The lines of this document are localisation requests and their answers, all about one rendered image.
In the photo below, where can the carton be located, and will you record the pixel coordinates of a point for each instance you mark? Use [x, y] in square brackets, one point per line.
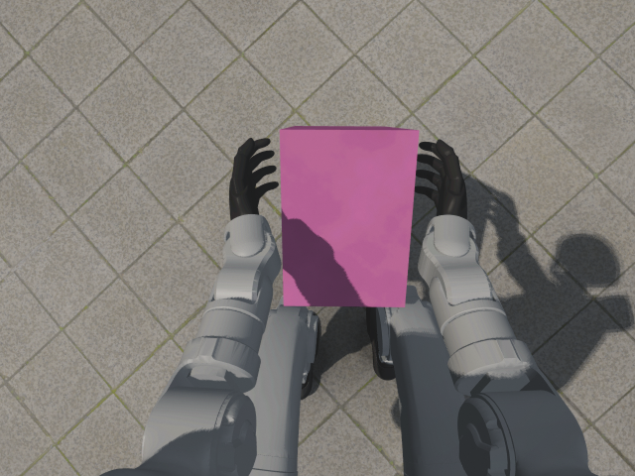
[347, 196]

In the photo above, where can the right robot hand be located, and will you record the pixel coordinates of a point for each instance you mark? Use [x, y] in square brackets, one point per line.
[450, 198]

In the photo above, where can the right robot upper arm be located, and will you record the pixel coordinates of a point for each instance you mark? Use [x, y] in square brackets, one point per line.
[519, 433]

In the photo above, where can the robot left forearm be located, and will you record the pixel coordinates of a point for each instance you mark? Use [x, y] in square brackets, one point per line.
[224, 353]

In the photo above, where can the robot left foot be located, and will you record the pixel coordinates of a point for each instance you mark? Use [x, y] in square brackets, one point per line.
[306, 388]

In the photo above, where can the left robot hand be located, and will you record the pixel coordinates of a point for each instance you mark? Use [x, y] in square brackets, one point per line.
[243, 196]

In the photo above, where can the left robot upper arm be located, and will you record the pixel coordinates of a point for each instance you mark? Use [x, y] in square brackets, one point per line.
[198, 432]

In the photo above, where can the robot right forearm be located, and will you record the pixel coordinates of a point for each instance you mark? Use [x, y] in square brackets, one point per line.
[485, 355]

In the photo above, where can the robot right thigh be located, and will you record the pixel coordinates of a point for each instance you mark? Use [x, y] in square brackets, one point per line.
[428, 401]

